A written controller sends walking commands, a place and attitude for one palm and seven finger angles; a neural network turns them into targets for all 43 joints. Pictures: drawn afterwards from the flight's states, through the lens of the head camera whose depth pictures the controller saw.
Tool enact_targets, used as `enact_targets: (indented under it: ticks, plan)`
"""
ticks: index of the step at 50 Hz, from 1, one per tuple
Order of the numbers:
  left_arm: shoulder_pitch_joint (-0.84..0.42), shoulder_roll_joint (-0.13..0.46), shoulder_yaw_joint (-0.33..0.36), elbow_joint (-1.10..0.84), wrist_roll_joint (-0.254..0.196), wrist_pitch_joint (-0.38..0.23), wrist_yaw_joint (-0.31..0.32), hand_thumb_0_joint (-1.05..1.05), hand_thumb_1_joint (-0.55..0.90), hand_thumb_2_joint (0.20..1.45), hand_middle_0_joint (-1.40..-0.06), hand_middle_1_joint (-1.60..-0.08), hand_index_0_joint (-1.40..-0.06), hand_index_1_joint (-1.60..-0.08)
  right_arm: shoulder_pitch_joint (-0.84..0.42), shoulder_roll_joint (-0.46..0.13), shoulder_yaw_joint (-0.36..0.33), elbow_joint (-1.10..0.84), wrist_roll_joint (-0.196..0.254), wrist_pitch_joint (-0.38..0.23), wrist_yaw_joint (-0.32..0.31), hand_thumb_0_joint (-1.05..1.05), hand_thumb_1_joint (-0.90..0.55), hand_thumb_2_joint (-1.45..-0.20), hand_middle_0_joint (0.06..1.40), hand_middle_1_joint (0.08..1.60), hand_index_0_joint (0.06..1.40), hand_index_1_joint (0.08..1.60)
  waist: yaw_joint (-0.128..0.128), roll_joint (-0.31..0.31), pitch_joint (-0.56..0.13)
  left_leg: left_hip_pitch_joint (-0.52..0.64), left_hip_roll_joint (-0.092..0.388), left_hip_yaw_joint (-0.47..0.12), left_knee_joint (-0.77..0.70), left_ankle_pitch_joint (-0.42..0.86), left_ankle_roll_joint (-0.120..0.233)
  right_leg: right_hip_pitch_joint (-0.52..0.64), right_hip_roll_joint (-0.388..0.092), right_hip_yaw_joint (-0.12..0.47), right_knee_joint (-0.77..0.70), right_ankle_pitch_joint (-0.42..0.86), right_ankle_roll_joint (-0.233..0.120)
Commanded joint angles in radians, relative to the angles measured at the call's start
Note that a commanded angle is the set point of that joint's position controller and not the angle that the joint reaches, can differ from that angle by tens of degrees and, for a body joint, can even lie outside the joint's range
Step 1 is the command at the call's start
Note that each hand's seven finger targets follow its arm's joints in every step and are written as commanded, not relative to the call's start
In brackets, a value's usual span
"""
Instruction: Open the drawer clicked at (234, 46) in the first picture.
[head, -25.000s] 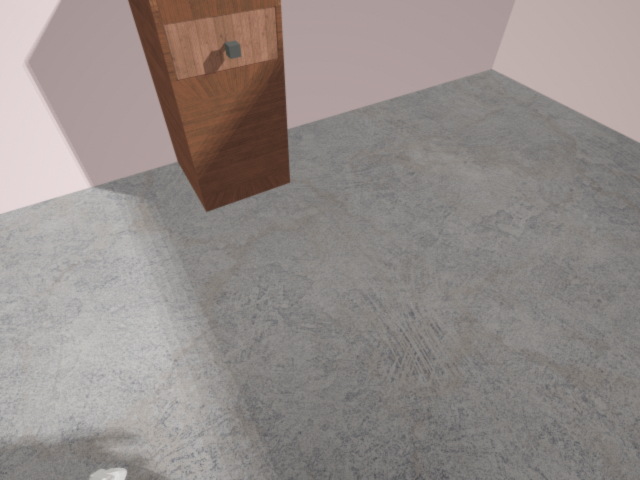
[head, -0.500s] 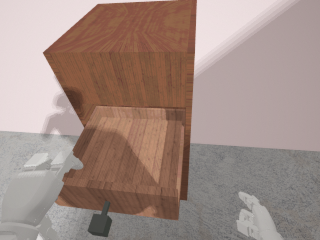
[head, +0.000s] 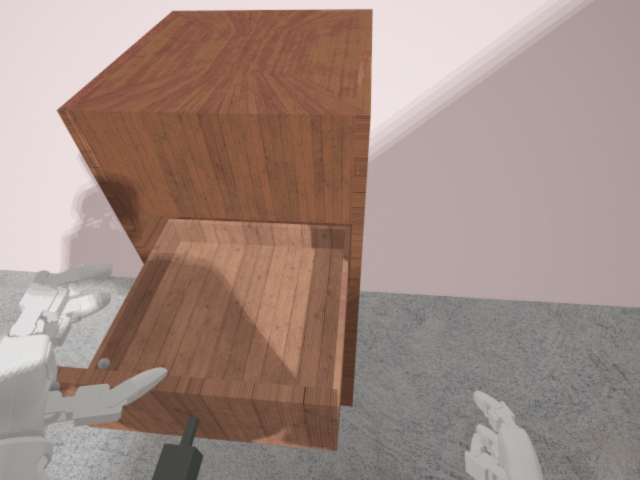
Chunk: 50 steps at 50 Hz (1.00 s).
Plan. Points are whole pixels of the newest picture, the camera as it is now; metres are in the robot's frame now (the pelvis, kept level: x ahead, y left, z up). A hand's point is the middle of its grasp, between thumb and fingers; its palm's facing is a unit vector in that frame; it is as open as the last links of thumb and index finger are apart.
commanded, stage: draw the hand back to the body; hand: left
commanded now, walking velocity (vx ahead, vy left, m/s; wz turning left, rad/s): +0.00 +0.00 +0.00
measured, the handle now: (184, 450) +0.17 +0.21 -0.07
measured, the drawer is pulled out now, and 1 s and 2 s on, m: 0.30 0.30 0.30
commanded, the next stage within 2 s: step back with the hand held close in 0.54 s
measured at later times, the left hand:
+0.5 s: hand (104, 366) +0.17 +0.22 +0.15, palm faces +0.41 -0.82 -0.41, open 7.7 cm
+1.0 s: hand (92, 382) +0.16 +0.23 +0.14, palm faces +0.25 -0.81 -0.53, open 7.4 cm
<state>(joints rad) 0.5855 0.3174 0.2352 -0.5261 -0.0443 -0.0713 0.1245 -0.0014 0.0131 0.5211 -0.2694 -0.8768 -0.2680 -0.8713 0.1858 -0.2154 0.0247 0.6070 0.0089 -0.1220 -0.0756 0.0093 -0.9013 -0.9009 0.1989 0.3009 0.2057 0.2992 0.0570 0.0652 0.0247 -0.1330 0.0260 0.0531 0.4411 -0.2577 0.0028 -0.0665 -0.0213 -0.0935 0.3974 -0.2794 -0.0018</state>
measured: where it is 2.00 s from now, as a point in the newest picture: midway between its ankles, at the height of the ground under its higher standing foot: outside the picture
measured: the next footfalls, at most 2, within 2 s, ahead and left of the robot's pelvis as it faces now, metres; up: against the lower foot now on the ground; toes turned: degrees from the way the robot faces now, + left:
right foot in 1.76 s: -0.16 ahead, -0.13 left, +0.00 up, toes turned -4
left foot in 1.98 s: -0.10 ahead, +0.09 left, +0.00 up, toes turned -1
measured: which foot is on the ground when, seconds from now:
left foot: down 0.00-1.00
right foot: down 0.00-1.00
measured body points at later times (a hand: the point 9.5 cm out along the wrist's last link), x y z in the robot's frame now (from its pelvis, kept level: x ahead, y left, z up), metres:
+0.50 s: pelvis -0.01 -0.02 +0.00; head -0.02 -0.05 +0.45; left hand +0.15 +0.26 +0.17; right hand +0.20 -0.23 -0.08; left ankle -0.01 +0.11 -0.74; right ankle -0.04 -0.11 -0.74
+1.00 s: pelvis -0.03 +0.00 +0.00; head +0.02 -0.01 +0.44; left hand +0.14 +0.27 +0.17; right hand +0.16 -0.25 -0.09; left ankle -0.01 +0.11 -0.74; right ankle -0.04 -0.11 -0.74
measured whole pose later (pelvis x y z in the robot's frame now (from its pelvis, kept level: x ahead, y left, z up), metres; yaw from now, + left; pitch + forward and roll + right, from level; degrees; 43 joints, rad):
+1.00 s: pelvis -0.03 +0.00 +0.00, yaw +0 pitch +2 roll +0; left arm 0.67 0.41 0.35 -0.61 -0.05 -0.14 0.12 0.02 0.89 0.90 -0.21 -0.31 -0.21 -0.30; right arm 0.14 -0.23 -0.03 0.53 0.03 0.01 -0.08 0.01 -0.90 -0.90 0.20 0.30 0.20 0.30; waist 0.00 0.02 0.07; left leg -0.31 0.03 0.05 0.48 -0.21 0.01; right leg -0.25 -0.02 -0.09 0.47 -0.25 0.00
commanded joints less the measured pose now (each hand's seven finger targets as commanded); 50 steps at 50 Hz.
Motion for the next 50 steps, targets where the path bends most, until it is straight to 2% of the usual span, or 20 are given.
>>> enact_targets:
  ticks: [1,3,6,9,10,12,17,23,25,31,32,33,34,35,36,38,40,42,44,50]
  plan:
    - [-0.035,0.15,0.119,-0.216,-0.004,-0.067,0.015,0.0,0.34,0.66,-0.24,-0.66,-0.24,-0.66,-0.149,-0.091,-0.041,-0.167,0.003,-0.052,-0.01,0.0,-0.9,-0.9,0.2,0.3,0.2,0.3,0.005,0.008,-0.103,0.09,0.015,-0.037,-0.046,0.319,0.013,-0.033,-0.011,0.019,-0.054,0.3,-0.018]
    - [-0.034,0.16,0.136,-0.206,-0.008,-0.063,0.019,0.0,0.41,0.69,-0.235,-0.615,-0.235,-0.615,-0.15,-0.094,-0.046,-0.167,0.004,-0.047,-0.012,0.0,-0.9,-0.9,0.2,0.3,0.2,0.3,0.007,-0.036,-0.115,0.098,0.016,-0.033,-0.041,0.335,0.017,-0.028,-0.012,0.02,-0.053,0.331,-0.014]
    - [-0.058,0.155,0.139,-0.178,-0.01,-0.06,0.019,0.0,0.515,0.735,-0.228,-0.548,-0.228,-0.548,-0.153,-0.094,-0.046,-0.16,0.006,-0.037,-0.015,0.0,-0.9,-0.9,0.2,0.3,0.2,0.3,0.001,-0.013,-0.074,0.093,0.013,-0.029,-0.047,0.312,0.015,-0.046,-0.012,0.021,-0.068,0.315,-0.014]
    - [-0.073,0.166,0.156,-0.17,-0.017,-0.059,0.02,0.0,0.62,0.78,-0.22,-0.48,-0.22,-0.48,-0.154,-0.096,-0.048,-0.162,0.007,-0.032,-0.015,0.0,-0.9,-0.9,0.2,0.3,0.2,0.3,0.004,-0.039,-0.088,0.098,0.013,-0.031,-0.05,0.314,0.017,-0.036,-0.013,0.023,-0.065,0.322,-0.011]
    - [-0.087,0.17,0.163,-0.167,-0.015,-0.058,0.02,0.0,0.655,0.795,-0.218,-0.458,-0.218,-0.458,-0.161,-0.099,-0.049,-0.159,0.007,-0.03,-0.016,0.0,-0.9,-0.9,0.2,0.3,0.2,0.3,0.005,-0.01,-0.077,0.097,0.011,-0.028,-0.052,0.312,0.015,-0.039,-0.013,0.027,-0.076,0.318,-0.014]
    - [-0.097,0.171,0.165,-0.148,-0.02,-0.057,0.02,0.0,0.725,0.825,-0.213,-0.413,-0.213,-0.413,-0.159,-0.098,-0.048,-0.162,0.007,-0.027,-0.016,0.0,-0.9,-0.9,0.2,0.3,0.2,0.3,0.005,-0.045,-0.071,0.096,0.012,-0.031,-0.059,0.286,0.018,-0.043,-0.013,0.025,-0.079,0.296,-0.01]
    - [-0.105,0.159,0.142,-0.152,-0.021,-0.06,0.015,0.0,0.9,0.9,-0.2,-0.3,-0.2,-0.3,-0.166,-0.1,-0.047,-0.164,0.008,-0.026,-0.013,0.0,-0.9,-0.9,0.2,0.3,0.2,0.3,0.002,-0.015,-0.057,0.099,0.01,-0.03,-0.064,0.246,0.019,-0.057,-0.013,0.034,-0.096,0.251,-0.01]
    - [-0.099,0.175,0.161,-0.146,-0.024,-0.066,0.017,0.0,0.9,0.9,-0.2,-0.3,-0.2,-0.3,-0.166,-0.094,-0.048,-0.162,0.006,-0.027,-0.017,0.0,-0.9,-0.9,0.2,0.3,0.2,0.3,0.005,-0.031,-0.069,0.107,0.008,-0.024,-0.063,0.233,0.021,-0.056,-0.013,0.039,-0.104,0.241,-0.007]
    - [-0.11,0.188,0.174,-0.153,-0.02,-0.07,0.019,0.0,0.9,0.9,-0.2,-0.3,-0.2,-0.3,-0.173,-0.097,-0.051,-0.157,0.004,-0.032,-0.018,0.0,-0.9,-0.9,0.2,0.3,0.2,0.3,0.007,-0.011,-0.064,0.109,0.004,-0.02,-0.062,0.238,0.021,-0.06,-0.014,0.045,-0.117,0.245,-0.009]
    - [-0.087,0.158,0.151,-0.127,-0.021,-0.072,0.015,0.0,0.9,0.9,-0.2,-0.3,-0.2,-0.3,-0.168,-0.095,-0.053,-0.153,0.006,-0.033,-0.016,0.0,-0.9,-0.9,0.2,0.3,0.2,0.3,0.001,-0.014,-0.053,0.109,0.006,-0.018,-0.064,0.241,0.022,-0.062,-0.012,0.04,-0.112,0.251,-0.006]
    - [-0.091,0.169,0.157,-0.137,-0.022,-0.073,0.015,0.0,0.9,0.9,-0.2,-0.3,-0.2,-0.3,-0.168,-0.095,-0.053,-0.157,0.007,-0.033,-0.016,0.0,-0.9,-0.9,0.2,0.3,0.2,0.3,0.005,-0.038,-0.07,0.111,0.007,-0.023,-0.066,0.244,0.022,-0.054,-0.014,0.04,-0.106,0.253,-0.005]
    - [-0.217,0.3,0.286,-0.249,-0.023,-0.114,0.017,0.0,0.9,0.9,-0.2,-0.3,-0.2,-0.3,-0.137,-0.109,-0.049,-0.198,0.013,-0.003,-0.01,0.0,-0.9,-0.9,0.2,0.3,0.2,0.3,-0.034,-0.09,0.059,0.008,0.025,-0.034,-0.018,0.183,0.035,-0.182,-0.067,0.124,-0.156,0.322,0.001]
    - [-0.12,0.227,0.235,-0.136,-0.015,-0.114,0.006,0.0,0.9,0.9,-0.2,-0.3,-0.2,-0.3,-0.134,-0.088,-0.05,-0.17,0.01,0.018,-0.008,0.0,-0.9,-0.9,0.2,0.3,0.2,0.3,-0.043,-0.155,0.04,-0.005,0.026,-0.044,0.002,0.162,0.033,-0.173,-0.09,0.098,-0.148,0.326,0.002]
    - [-0.112,0.236,0.239,-0.171,-0.012,-0.125,0.002,0.0,0.9,0.9,-0.2,-0.3,-0.2,-0.3,-0.145,-0.098,-0.055,-0.191,0.01,0.026,-0.006,0.0,-0.9,-0.9,0.2,0.3,0.2,0.3,-0.038,-0.13,0.024,-0.006,0.02,-0.036,0.01,0.171,0.031,-0.183,-0.096,0.11,-0.14,0.367,0.001]
    - [-0.063,0.199,0.207,-0.163,-0.009,-0.127,-0.002,0.0,0.9,0.9,-0.2,-0.3,-0.2,-0.3,-0.146,-0.101,-0.057,-0.194,0.009,0.034,-0.007,0.0,-0.9,-0.9,0.2,0.3,0.2,0.3,-0.044,-0.115,-0.021,-0.009,0.025,-0.038,0.01,0.193,0.032,-0.149,-0.101,0.098,-0.109,0.376,0.001]
    - [0.02,0.185,0.203,-0.181,-0.01,-0.13,-0.002,0.0,0.9,0.9,-0.2,-0.3,-0.2,-0.3,-0.144,-0.114,-0.067,-0.21,0.01,0.052,-0.002,0.0,-0.9,-0.9,0.2,0.3,0.2,0.3,-0.042,-0.055,-0.105,-0.012,0.036,-0.035,0.012,0.262,0.034,-0.099,-0.104,0.093,-0.058,0.405,0.001]
    - [0.056,0.203,0.222,-0.211,-0.012,-0.133,0.004,0.0,0.9,0.9,-0.2,-0.3,-0.2,-0.3,-0.154,-0.114,-0.072,-0.222,0.011,0.065,-0.003,0.0,-0.9,-0.9,0.2,0.3,0.2,0.3,-0.042,-0.038,-0.147,-0.015,0.042,-0.035,0.019,0.321,0.032,-0.09,-0.103,0.088,-0.031,0.428,0.001]
    - [0.09,0.212,0.237,-0.233,-0.013,-0.134,0.009,0.0,0.9,0.9,-0.2,-0.3,-0.2,-0.3,-0.149,-0.11,-0.08,-0.231,0.015,0.077,-0.002,0.0,-0.9,-0.9,0.2,0.3,0.2,0.3,-0.046,-0.078,-0.186,-0.021,0.054,-0.044,0.026,0.353,0.032,-0.076,-0.101,0.086,-0.004,0.436,0.003]
    - [0.104,0.229,0.256,-0.264,-0.015,-0.137,0.015,0.0,0.9,0.9,-0.2,-0.3,-0.2,-0.3,-0.149,-0.109,-0.087,-0.238,0.017,0.083,-0.005,0.0,-0.9,-0.9,0.2,0.3,0.2,0.3,-0.049,-0.08,-0.196,-0.036,0.062,-0.052,0.032,0.375,0.031,-0.083,-0.099,0.085,0.016,0.434,0.002]
    - [0.125,0.251,0.281,-0.32,-0.016,-0.139,0.033,0.0,0.9,0.9,-0.2,-0.3,-0.2,-0.3,-0.15,-0.11,-0.089,-0.243,0.015,0.079,-0.014,0.0,-0.9,-0.9,0.2,0.3,0.2,0.3,-0.046,-0.011,-0.203,-0.1,0.098,-0.103,-0.006,0.376,0.036,-0.086,-0.068,0.064,0.076,0.323,0.005]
